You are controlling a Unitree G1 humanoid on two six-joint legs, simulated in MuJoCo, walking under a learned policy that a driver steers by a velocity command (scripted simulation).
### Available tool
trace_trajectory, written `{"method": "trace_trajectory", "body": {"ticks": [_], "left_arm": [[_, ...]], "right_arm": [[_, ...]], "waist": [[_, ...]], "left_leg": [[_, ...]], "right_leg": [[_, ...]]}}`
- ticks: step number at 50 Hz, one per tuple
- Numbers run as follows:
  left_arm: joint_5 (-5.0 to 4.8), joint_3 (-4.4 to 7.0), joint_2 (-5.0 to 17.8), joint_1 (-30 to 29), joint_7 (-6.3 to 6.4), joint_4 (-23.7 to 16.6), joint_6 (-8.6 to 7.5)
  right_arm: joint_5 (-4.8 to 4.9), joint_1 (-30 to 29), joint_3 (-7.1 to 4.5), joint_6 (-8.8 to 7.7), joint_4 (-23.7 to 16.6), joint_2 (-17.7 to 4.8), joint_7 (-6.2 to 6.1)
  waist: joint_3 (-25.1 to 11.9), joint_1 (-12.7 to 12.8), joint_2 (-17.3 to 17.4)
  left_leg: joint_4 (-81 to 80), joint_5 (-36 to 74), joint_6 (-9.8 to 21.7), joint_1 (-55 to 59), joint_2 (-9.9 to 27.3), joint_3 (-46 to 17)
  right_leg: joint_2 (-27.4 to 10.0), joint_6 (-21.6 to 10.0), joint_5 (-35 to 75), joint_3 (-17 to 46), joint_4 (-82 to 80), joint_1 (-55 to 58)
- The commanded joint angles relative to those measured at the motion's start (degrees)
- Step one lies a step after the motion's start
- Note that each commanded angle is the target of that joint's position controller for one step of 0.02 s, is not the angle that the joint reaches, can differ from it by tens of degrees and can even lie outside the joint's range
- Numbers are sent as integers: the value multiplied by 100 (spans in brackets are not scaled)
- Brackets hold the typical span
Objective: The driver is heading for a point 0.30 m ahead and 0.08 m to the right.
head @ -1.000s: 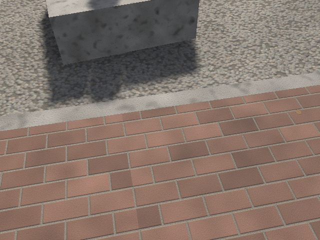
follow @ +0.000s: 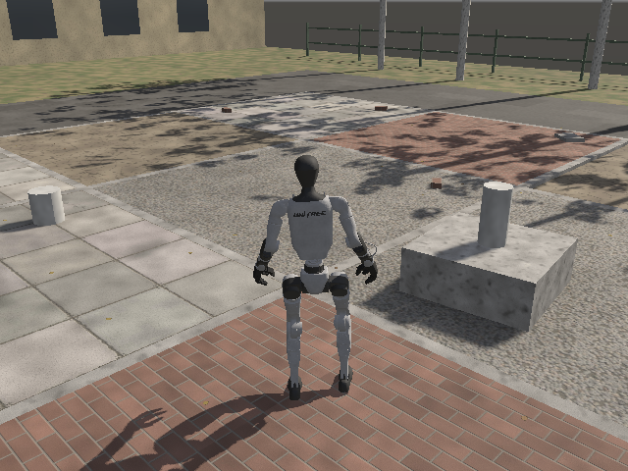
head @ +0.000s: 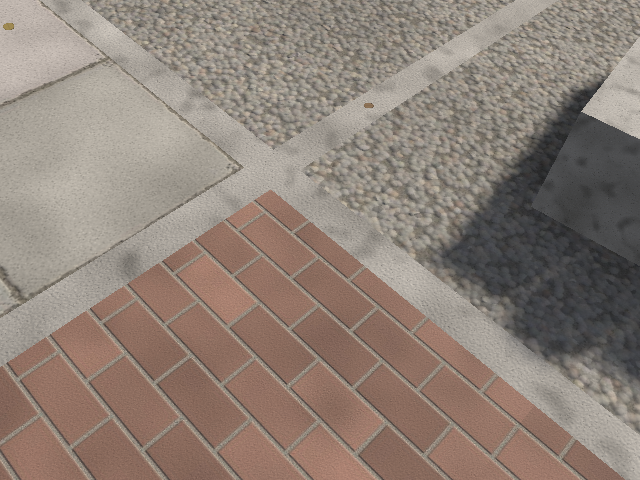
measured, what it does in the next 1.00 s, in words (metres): walks ahead: right foot, then left foot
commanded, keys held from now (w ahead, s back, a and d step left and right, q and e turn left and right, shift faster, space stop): w+shift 0.30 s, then shift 0.70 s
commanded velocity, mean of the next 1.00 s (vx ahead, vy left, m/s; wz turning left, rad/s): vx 0.30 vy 0.00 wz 0.15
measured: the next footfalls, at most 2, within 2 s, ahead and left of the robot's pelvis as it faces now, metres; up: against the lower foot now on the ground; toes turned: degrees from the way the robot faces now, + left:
right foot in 0.44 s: +0.23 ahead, -0.14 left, +0.00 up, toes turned +3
left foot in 0.84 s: +0.35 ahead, +0.10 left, +0.00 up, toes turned +4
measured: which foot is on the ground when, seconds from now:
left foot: down 0.00-0.44, up 0.46-0.82, down 0.84-1.00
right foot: up 0.00-0.42, down 0.44-1.00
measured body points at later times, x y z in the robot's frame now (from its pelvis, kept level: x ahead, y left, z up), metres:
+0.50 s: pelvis +0.15 -0.04 +0.01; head +0.16 -0.05 +0.46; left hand +0.27 +0.24 -0.08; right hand +0.24 -0.31 -0.12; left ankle +0.02 +0.10 -0.68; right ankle +0.18 -0.14 -0.72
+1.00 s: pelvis +0.27 -0.02 +0.01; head +0.29 -0.01 +0.46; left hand +0.33 +0.24 -0.13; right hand +0.46 -0.25 -0.09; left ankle +0.31 +0.10 -0.72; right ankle +0.19 -0.14 -0.72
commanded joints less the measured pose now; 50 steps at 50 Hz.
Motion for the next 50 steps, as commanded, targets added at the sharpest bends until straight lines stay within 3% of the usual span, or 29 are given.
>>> {"method": "trace_trajectory", "body": {"ticks": [1, 2, 3, 4, 6, 11, 12, 13, 15, 17, 18, 19, 21, 22, 23, 24, 25, 27, 29, 31, 34, 38, 41, 42, 43, 44, 45, 47, 50], "left_arm": [[-59, 122, 555, -707, -17, -721, -144], [-87, 159, 612, -495, -41, -610, -168], [-42, 180, 624, -301, -57, -427, -187], [-13, 183, 589, -89, -99, -321, -217], [-88, 168, 535, -45, -182, -246, -324], [-99, 32, 294, -364, -242, -247, -482], [396, -44, 213, -40, -462, -63, -190], [329, -39, 230, -140, -560, -110, -82], [166, -73, 269, -357, -629, -223, -54], [167, -106, 270, -240, -602, -196, -128], [-294, -111, 312, -293, -443, -238, -424], [-292, -148, 303, -36, -385, -174, -586], [-109, -54, 505, 821, -279, 168, -717], [-20, 42, 883, 1414, -242, 272, -745], [72, 202, 1621, 1746, -239, 297, -697], [-6, 110, 1199, 1997, -283, 337, -696], [-25, 5, 917, 1722, -283, 308, -697], [-15, -126, 563, 1055, -284, 209, -638], [9, -209, 360, 795, -241, 231, -628], [54, -239, 316, 681, -180, 318, -615], [21, -212, 481, 588, -97, 430, -518], [-56, -191, 555, 748, -102, 638, -385], [-145, -240, 414, 647, -115, 757, -332], [-41, -279, 291, 822, -122, 788, -369], [92, -314, 149, 1409, -155, 853, -432], [102, -386, -2, 1467, -153, 956, -415], [81, -392, 69, 1180, -161, 926, -336], [21, -344, 290, 894, -133, 955, -179], [18, -331, 328, 887, -93, 1021, -38]], "right_arm": [[-246, 433, -372, -288, -356, -1381, -56], [-74, 226, -319, -387, -295, -1188, -62], [13, 179, -219, -454, -224, -963, -75], [12, 166, -146, -499, -144, -832, -92], [-32, 320, -90, -601, -58, -721, -99], [41, 682, -107, -788, 94, -795, -140], [-147, 925, -142, -724, 180, -940, 27], [-170, 864, -136, -691, 169, -853, 110], [-141, 882, -123, -682, 189, -823, 171], [-176, 988, -134, -709, 290, -860, 143], [226, 801, -148, -700, 299, -871, 43], [244, 807, -131, -676, 354, -847, -12], [81, 809, -69, -628, 385, -662, -51], [-39, 718, 43, -640, 292, -327, -60], [-102, 1048, 132, -759, 104, -31, -91], [-37, 892, 29, -836, 139, -457, -104], [77, 730, -47, -856, 159, -674, -78], [24, 407, -37, -763, 162, -576, -62], [1, 435, -23, -650, 203, -368, -64], [-3, 486, 34, -585, 256, -124, -80], [-30, 131, 125, -574, 222, 81, -94], [-13, -169, 66, -537, 190, -105, -81], [-81, -95, 9, -570, 234, -186, -77], [-127, -1, -64, -590, 237, -472, -122], [-155, -39, -114, -569, 218, -734, -160], [-124, -49, -26, -510, 279, -282, -150], [-47, -260, 29, -458, 272, -32, -113], [-44, -520, 5, -428, 229, -105, -40], [-42, -508, -37, -516, 384, -209, -5]], "waist": [[-744, -384, 1215], [-686, -222, 1118], [-681, -169, 1158], [-654, -64, 1243], [-486, -31, 1189], [-288, -199, 1084], [-419, -231, 1194], [-183, -260, 1293], [-25, -315, 1214], [62, -302, 1005], [374, -248, 779], [226, -111, 602], [-348, 180, 419], [-811, 359, -224], [-1232, 231, -1874], [-1312, 460, -1472], [-977, 388, -897], [-640, 151, -393], [-601, -40, -534], [-674, -158, -473], [-760, -78, -489], [-779, 89, -445], [-659, -91, -217], [-835, -31, 123], [-1188, 369, 742], [-1472, 269, 981], [-1309, 215, 914], [-867, 115, 506], [-849, 145, 447]], "left_leg": [[-2501, -447, 1524, 1183, 1673, -2803], [-2666, -1827, 1203, 1219, 1496, -2733], [-2745, -2084, 1052, 1317, 1413, -2651], [-2816, -2104, 959, 1211, 1265, -2448], [-2988, -1837, 871, 1204, 1149, -2191], [-3091, -859, 861, 1447, 1113, -1601], [-3289, -1273, 787, 1359, 810, -1441], [-3332, -1243, 782, 1139, 795, -1378], [-3352, -1265, 794, 907, 903, -1368], [-3209, -1076, 822, 921, 995, -1383], [-2899, -273, 996, 993, 1339, -1579], [-2656, 45, 989, 1241, 1385, -1559], [-1696, 964, 792, 983, 949, -1273], [-188, 1062, 454, 510, 335, -706], [1688, -486, -88, -1350, -535, -63], [2747, -1390, -255, -2045, -586, -567], [3200, -1084, -217, -2304, -339, -783], [2951, -373, -228, -2169, 47, -488], [2440, 126, -309, -1513, 155, -380], [1757, 449, -408, -1090, 122, -289], [428, 1046, -458, -485, 60, -147], [-366, 1398, -393, -111, -17, -135], [-1580, 2409, -61, 698, -81, -95], [-1529, 4053, 102, 1352, 288, -504], [-1037, 5350, 560, 2216, 806, -1003], [-896, 5085, 894, 2377, 976, -1166], [-904, 4405, 850, 2138, 820, -1130], [-868, 3644, 551, 1638, 418, -820], [-816, 3857, 424, 1457, 315, -694]], "right_leg": [[284, -136, -806, 939, 2198, -1878], [209, -233, -147, 890, 2094, -2037], [160, -176, 260, 849, 2158, -2060], [171, -108, 657, 788, 2233, -1892], [201, -63, 1196, 728, 2040, -1827], [233, 41, 1861, 709, 627, -1557], [333, 125, 1546, 330, 578, -1193], [313, 150, 1489, 305, 347, -1024], [259, 87, 1351, 291, -154, -637], [244, -104, 987, 329, -622, -160], [121, -296, 997, 705, -777, -381], [101, -410, 935, 703, -1163, -220], [323, -517, 1275, 516, -1494, 1194], [-339, -677, 1924, 1333, -1626, 2118], [-1478, -1489, 2204, 3298, -1999, 3567], [-1722, -1895, 1834, 4224, -2369, 3676], [-1658, -1811, 1936, 3654, -2296, 3400], [-1195, -1570, 2956, 2522, -2328, 2653], [-856, -1430, 4069, 1796, -2469, 2080], [-679, -1444, 4872, 1296, -2476, 1845], [-519, -1346, 5250, 850, -2397, 1741], [-674, -1386, 4807, 1006, -2227, 1968], [-468, -1085, 3788, 1061, -1796, 1807], [-183, -812, 3206, 939, -1488, 1574], [199, -514, 1909, 768, -1306, 1008], [248, -301, 910, 717, -1297, 972], [260, -223, 693, 735, -1496, 1034], [310, -266, 1056, 673, -1599, 1060], [259, -300, 1489, 722, -1598, 1384]]}}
